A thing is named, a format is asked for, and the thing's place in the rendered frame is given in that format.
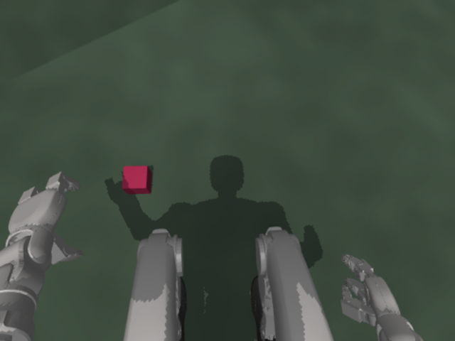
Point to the right robot foot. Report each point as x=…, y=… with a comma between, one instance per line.
x=257, y=309

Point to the left robot hand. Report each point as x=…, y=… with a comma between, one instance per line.
x=44, y=209

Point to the right robot arm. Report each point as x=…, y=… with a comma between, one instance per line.
x=392, y=327

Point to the cube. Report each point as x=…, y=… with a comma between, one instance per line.
x=137, y=180

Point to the left robot arm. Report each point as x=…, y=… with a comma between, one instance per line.
x=23, y=262

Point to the right robot hand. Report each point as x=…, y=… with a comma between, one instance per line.
x=374, y=296

